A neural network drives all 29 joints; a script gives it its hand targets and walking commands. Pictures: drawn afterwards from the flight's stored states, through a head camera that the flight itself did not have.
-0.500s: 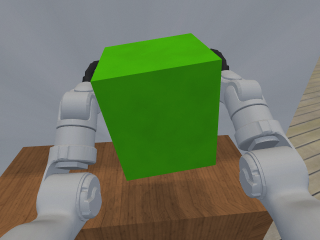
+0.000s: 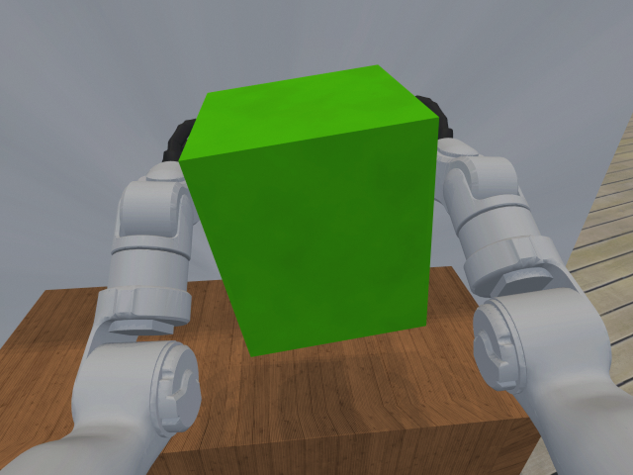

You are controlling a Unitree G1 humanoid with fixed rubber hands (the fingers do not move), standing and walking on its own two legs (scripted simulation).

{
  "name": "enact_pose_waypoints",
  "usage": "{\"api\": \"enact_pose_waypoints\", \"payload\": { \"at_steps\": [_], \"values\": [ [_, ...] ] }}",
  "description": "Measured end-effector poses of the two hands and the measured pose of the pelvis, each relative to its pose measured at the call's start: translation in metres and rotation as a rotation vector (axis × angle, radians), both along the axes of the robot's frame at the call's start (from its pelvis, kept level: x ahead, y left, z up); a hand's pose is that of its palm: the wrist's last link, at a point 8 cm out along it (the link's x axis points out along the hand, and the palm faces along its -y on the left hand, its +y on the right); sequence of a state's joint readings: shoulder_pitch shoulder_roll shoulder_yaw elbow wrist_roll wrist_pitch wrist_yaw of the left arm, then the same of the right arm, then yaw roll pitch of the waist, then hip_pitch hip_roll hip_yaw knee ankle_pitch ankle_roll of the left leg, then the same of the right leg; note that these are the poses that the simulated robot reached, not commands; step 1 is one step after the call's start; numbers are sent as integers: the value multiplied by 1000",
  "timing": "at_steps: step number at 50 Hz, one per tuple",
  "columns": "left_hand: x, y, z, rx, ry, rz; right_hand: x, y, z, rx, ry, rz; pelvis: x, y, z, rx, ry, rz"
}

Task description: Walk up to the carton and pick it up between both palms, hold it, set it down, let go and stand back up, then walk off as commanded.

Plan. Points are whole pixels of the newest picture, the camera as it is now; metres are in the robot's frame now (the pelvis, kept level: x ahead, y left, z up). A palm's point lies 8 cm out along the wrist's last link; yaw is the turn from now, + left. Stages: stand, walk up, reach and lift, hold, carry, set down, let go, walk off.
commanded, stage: hold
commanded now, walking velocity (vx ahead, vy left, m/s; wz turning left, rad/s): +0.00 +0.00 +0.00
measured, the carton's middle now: (315, 208) +0.36 +0.00 +0.26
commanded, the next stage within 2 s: none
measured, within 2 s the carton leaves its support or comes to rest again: neither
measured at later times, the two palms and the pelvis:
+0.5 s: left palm (179, 179) +0.37 +0.15 +0.30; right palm (434, 156) +0.38 -0.15 +0.32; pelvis +0.00 +0.00 +0.00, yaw +0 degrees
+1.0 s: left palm (177, 176) +0.36 +0.15 +0.30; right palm (435, 153) +0.38 -0.15 +0.32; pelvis +0.00 +0.00 +0.00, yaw +0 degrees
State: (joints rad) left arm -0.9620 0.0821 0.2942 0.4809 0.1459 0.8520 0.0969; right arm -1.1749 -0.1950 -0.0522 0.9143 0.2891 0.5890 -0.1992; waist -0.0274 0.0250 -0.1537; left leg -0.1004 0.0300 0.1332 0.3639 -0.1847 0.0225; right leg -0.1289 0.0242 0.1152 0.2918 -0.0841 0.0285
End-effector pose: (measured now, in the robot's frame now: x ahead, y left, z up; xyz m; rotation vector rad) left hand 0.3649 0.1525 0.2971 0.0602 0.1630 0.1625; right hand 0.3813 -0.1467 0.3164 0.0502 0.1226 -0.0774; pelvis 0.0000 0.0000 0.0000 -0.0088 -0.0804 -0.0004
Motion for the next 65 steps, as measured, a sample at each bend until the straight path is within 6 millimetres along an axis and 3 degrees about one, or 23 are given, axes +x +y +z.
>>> {"api": "enact_pose_waypoints", "payload": {
  "at_steps": [65],
  "values": [
    [3, 1, 0, -6, -2, -2, 2, 0, 1, -3, 8, -4, 1, 0, 0, 0, 2, 0]
  ]
}}
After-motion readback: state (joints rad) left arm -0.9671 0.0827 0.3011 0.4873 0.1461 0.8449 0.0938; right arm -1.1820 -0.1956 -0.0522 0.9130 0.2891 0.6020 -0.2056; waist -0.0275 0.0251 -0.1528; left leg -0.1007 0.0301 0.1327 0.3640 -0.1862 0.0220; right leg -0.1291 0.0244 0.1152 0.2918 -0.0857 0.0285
